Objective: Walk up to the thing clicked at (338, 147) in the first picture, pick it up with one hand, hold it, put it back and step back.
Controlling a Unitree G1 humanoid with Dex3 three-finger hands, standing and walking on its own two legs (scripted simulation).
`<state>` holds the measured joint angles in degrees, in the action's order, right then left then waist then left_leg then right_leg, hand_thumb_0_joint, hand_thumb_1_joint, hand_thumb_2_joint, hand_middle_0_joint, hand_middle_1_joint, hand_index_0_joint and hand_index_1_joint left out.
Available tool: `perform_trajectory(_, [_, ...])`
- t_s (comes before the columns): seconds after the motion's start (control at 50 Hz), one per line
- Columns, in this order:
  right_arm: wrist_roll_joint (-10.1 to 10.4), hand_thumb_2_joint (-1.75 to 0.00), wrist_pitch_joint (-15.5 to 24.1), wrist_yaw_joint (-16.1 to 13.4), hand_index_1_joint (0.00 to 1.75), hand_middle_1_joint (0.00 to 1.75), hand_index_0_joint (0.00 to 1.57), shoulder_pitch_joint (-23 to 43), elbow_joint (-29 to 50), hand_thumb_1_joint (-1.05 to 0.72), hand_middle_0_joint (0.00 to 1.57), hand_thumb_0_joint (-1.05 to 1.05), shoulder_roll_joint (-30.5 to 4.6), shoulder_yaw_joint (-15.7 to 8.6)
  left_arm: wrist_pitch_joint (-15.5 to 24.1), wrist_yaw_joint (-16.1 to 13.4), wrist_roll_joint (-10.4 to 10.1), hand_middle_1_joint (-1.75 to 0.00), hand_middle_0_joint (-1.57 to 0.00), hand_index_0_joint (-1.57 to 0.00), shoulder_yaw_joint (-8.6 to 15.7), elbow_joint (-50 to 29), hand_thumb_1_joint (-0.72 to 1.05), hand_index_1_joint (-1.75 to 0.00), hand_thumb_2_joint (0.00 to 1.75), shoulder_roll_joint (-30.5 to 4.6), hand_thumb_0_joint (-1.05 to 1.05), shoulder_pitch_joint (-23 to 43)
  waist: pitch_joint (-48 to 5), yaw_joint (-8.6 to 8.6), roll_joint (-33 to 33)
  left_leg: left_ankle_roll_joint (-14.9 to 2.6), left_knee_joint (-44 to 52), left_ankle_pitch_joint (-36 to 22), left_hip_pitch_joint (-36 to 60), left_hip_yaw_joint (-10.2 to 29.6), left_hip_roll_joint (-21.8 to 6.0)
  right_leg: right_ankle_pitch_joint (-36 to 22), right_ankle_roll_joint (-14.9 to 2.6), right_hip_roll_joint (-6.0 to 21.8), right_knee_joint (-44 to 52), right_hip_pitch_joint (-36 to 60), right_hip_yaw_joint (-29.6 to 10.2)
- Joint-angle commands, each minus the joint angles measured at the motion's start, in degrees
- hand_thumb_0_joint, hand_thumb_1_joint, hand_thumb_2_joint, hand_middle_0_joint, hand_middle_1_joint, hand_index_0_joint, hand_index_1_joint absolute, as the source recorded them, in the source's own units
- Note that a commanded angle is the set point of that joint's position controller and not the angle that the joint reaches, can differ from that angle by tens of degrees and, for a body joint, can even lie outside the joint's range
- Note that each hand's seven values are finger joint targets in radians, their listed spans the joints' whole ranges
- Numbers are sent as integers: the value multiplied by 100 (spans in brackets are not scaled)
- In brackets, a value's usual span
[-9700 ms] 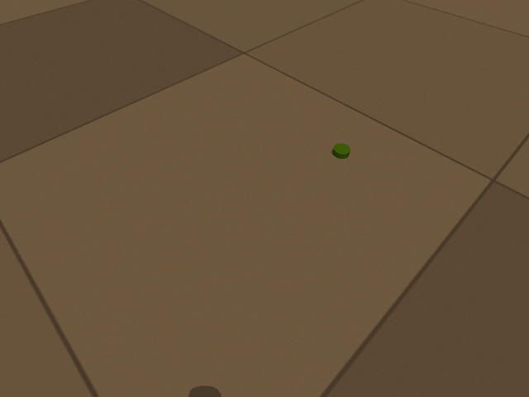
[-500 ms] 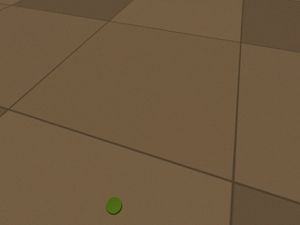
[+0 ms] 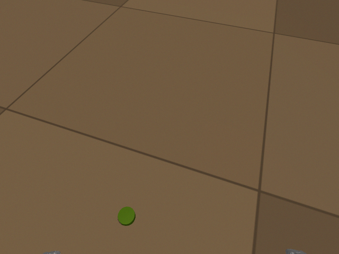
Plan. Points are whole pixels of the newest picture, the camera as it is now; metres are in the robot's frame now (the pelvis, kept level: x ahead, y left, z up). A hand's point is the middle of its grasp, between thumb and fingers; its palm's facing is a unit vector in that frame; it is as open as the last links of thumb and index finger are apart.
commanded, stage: walk up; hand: left
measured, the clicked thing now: (126, 216) +0.39 +0.24 -0.76
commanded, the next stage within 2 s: stand in 1.72 s
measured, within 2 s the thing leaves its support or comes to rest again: neither
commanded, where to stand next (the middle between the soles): +0.01 +0.00 m, yaw +0 degrees
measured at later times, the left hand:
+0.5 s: hand out of the picture +0.06 +0.26 -0.16, palm faces -0.06 -0.94 -0.33, open 7.4 cm
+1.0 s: hand out of the picture +0.07 +0.24 -0.15, palm faces -0.03 -0.94 -0.34, open 7.4 cm
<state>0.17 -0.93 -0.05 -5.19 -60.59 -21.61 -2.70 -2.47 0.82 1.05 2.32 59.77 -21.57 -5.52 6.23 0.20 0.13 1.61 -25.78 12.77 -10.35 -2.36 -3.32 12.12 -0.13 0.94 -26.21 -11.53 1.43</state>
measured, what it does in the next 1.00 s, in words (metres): stands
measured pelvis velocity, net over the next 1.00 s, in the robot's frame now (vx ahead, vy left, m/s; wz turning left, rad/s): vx -0.02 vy -0.01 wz -0.03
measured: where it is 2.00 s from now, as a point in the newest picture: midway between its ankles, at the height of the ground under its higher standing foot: outside the picture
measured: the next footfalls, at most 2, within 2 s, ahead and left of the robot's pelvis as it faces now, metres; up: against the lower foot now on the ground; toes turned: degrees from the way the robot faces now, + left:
none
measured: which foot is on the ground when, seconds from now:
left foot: down 0.00-1.00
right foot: down 0.00-1.00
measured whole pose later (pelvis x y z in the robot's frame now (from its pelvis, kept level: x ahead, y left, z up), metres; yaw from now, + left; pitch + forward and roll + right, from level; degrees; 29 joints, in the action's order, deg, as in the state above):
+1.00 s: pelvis -0.02 -0.01 +0.01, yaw -2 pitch -2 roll +0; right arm -0.6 0.7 0.5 -7.3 -63.7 -20.6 -1.1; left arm 0.1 0.4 0.7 1.3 64.9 -19.4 -6.3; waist 2.6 0.0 -0.6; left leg 1.7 -18.5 11.5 -4.7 -1.9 -2.7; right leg 11.1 -0.3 -1.1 -18.3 -5.0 -2.1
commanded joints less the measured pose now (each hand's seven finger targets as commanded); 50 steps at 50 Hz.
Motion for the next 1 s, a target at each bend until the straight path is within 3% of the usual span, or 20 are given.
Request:
perform_trajectory(0.0, [-13, -90, 23, -51, 30, 30, 20, -10, 455, -90, 20, 0, -1038, -237, 115, -27, 21, -30, -20, -20, 360, -491, 90, -30, 90, -1464, 0, 193, -512, 9, 701, -275, -632, 554, 97, 42, 146, -425, -850, 1186, 1009, -442, -1219])
perform_trajectory(0.04, [-35, -90, -9, -25, 30, 30, 20, -278, 441, -90, 20, 0, -1044, -277, 94, -36, 84, -30, -20, -20, 410, -660, 90, -30, 90, -1550, 0, 427, -466, 49, 1049, -287, -1399, 1475, 44, 44, 388, 3, -1144, 1485, 1133, -748, -1500])
perform_trajectory(0.08, [-47, -90, -20, -20, 30, 30, 20, -489, 466, -90, 20, 0, -1062, -312, 73, -39, 119, -30, -20, -20, 409, -807, 90, -30, 90, -1434, 0, 547, -476, 46, 1109, -306, -2031, 1718, -29, 233, 390, 49, -1251, 1527, 1051, -940, -1496])
perform_trajectory(0.1, [-37, -90, -5, -21, 30, 30, 20, -577, 494, -90, 20, 0, -1026, -308, 79, -45, 143, -30, -20, -20, 389, -856, 90, -30, 90, -1368, 0, 584, -537, 84, 1072, -305, -1878, 1620, -111, 320, 320, -49, -1198, 1443, 911, -766, -1370])
perform_trajectory(0.14, [-56, -90, 108, -25, 30, 30, 20, -840, 413, -90, 20, 0, -965, -247, 90, -43, 85, -30, -20, -20, 298, -863, 90, -30, 90, -1217, 0, 657, -868, 232, 852, -285, -171, 727, 244, 332, 129, -397, -797, 1186, 249, -417, -1056])
perform_trajectory(0.16, [-123, -90, 170, -56, 30, 30, 20, -789, 380, -90, 20, 0, -1012, -237, 85, -35, 11, -30, -20, -20, 224, -820, 90, -30, 90, -1002, 0, 552, -939, 207, 386, -338, 886, 162, 391, 733, -187, -516, -524, 896, -176, -296, -831])
perform_trajectory(0.18, [-248, -90, 251, -81, 30, 30, 20, -497, 473, -90, 20, 0, -1231, -254, 65, -20, -83, -30, -20, -20, 134, -833, 90, -30, 90, -687, 0, 381, -870, -17, -336, -509, 1297, -769, 397, 1818, -933, -260, -223, 254, -659, -438, -666])
perform_trajectory(0.2, [-238, -90, 299, -85, 30, 30, 20, -71, 619, -90, 20, 0, -1506, -286, 5, -28, -114, -30, -20, -20, 152, -677, 90, -30, 90, -682, 0, 100, -703, -205, -705, -959, 1364, -648, 143, 2343, -1478, 1148, -84, -148, -860, -478, -552])
perform_trajectory(0.22, [-216, -90, 323, -83, 30, 30, 20, 9, 641, -90, 20, 0, -1714, -321, -21, -51, -70, -30, -20, -20, 246, -589, 90, -30, 90, -975, 0, 138, -617, -78, -876, -1328, 1222, -611, -500, 2418, -1659, 1763, -94, -2, -1456, -13, -766])
perform_trajectory(0.28, [-204, -90, 409, -99, 30, 30, 20, 195, 657, -90, 20, 0, -1332, -191, 35, -37, -144, -30, -20, -20, 224, -485, 90, -30, 90, -895, 0, 129, -511, -184, -1008, -1030, 824, -2092, 362, 1363, -1120, 1462, -153, -79, -1300, -344, -830])
perform_trajectory(0.36, [-127, -90, 320, -84, 30, 30, 20, -75, 594, -90, 20, 0, -1268, -170, 155, -79, -59, -30, -20, -20, 188, -296, 90, -30, 90, -827, 0, 89, -755, -89, -891, -692, 317, -2830, 804, 893, -831, 293, -118, -32, 312, 211, -359])
perform_trajectory(0.4, [-43, -90, 261, -82, 30, 30, 20, -131, 606, -90, 20, 0, -1199, -164, 222, -119, -17, -30, -20, -20, 195, -200, 90, -30, 90, -961, 0, 62, -872, -54, -469, -450, 292, -2141, 353, 688, -597, -1327, -203, 251, 672, 1017, -622])
perform_trajectory(0.42, [-22, -90, 245, -78, 30, 30, 20, -194, 598, -90, 20, 0, -1088, -145, 261, -122, -21, -30, -20, -20, 158, -206, 90, -30, 90, -1031, 0, 179, -928, 31, -327, -349, 548, -1388, 142, 661, -459, -1467, -250, 431, 542, 1130, -803])
perform_trajectory(0.44, [-17, -90, 237, -86, 30, 30, 20, -171, 552, -90, 20, 0, -1012, -123, 257, -99, -62, -30, -20, -20, 134, -227, 90, -30, 90, -1071, 0, 315, -937, 68, -160, -295, 912, -361, 242, 596, -326, -971, -262, 508, 450, 883, -869])
perform_trajectory(0.46, [-78, -90, 245, -86, 30, 30, 20, -24, 511, -90, 20, 0, -1063, -125, 248, -70, -74, -30, -20, -20, 104, -208, 90, -30, 90, -999, 0, 295, -804, -4, -123, -309, 1037, 113, 325, 655, -374, -594, -208, 468, 532, 671, -857])
perform_trajectory(0.48, [-104, -90, 252, -78, 30, 30, 20, 117, 492, -90, 20, 0, -1130, -142, 253, -62, -71, -30, -20, -20, 95, -121, 90, -30, 90, -962, 0, 224, -727, -57, -192, -348, 1017, 136, 316, 670, -424, -514, -177, 442, 610, 629, -785])
perform_trajectory(0.6, [-93, -90, 275, -13, 30, 30, 20, 27, 265, -90, 20, 0, -995, -62, 361, -74, -30, -30, -20, -20, 123, 47, 90, -30, 90, -1065, 0, 341, -521, 28, 423, -308, 867, -163, 673, 500, -297, -383, -206, 586, 1169, 134, -1041])
perform_trajectory(0.72, [-105, -90, 266, 5, 30, 30, 20, 72, 144, -90, 20, 0, -1000, -69, 406, -95, -26, -30, -20, -20, 148, 110, 90, -30, 90, -1053, 0, 327, -433, 17, 284, -278, 896, -187, 639, 501, -313, -171, -200, 570, 1325, 75, -1043])
perform_trajectory(0.9, [-86, -90, 291, -20, 30, 30, 20, 123, 126, -90, 20, 0, -1046, -51, 423, -111, -50, -30, -20, -20, 150, 114, 90, -30, 90, -1056, 0, 186, -828, -36, -26, -279, 901, -1076, 790, 482, -452, -1375, -184, 548, 1065, 516, -852])
perform_trajectory(0.98, [-64, -90, 287, -37, 30, 30, 20, 104, 118, -90, 20, 0, -1049, -56, 409, -120, -68, -30, -20, -20, 130, 120, 90, -30, 90, -1057, 0, 238, -811, -6, -29, -270, 905, -1281, 848, 471, -467, -1588, -182, 543, 1007, 534, -841])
